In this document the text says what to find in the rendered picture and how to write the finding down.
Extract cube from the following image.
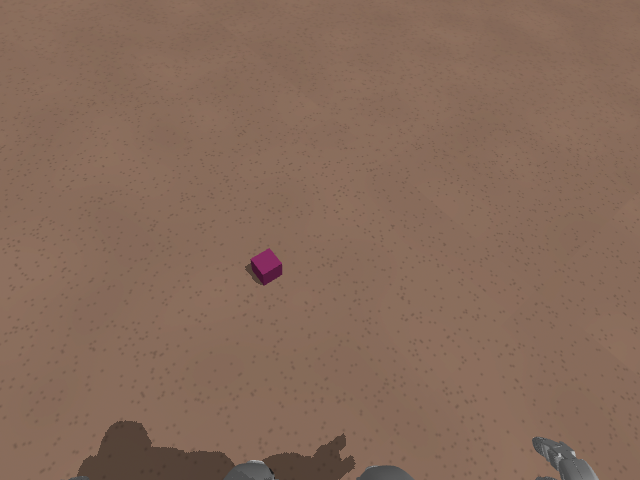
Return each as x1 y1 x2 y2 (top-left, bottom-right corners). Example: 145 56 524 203
251 248 282 286

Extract right robot hand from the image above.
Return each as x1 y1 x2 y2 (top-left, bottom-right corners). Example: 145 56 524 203
532 437 599 480

